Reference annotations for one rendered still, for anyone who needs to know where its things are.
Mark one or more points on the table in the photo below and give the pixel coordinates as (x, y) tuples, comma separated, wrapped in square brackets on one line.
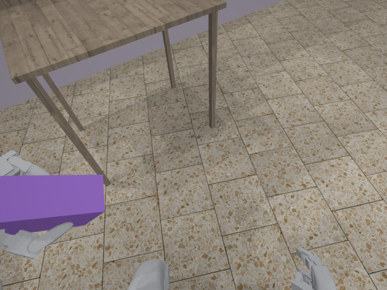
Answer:
[(40, 36)]

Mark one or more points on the robot right hand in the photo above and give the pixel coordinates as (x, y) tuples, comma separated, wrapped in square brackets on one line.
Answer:
[(320, 277)]

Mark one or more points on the left robot thigh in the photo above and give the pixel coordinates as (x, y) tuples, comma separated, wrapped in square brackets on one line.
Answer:
[(151, 275)]

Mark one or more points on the sponge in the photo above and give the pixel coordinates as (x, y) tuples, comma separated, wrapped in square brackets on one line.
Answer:
[(41, 202)]

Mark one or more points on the robot left hand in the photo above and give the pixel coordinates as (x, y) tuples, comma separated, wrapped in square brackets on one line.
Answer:
[(25, 243)]

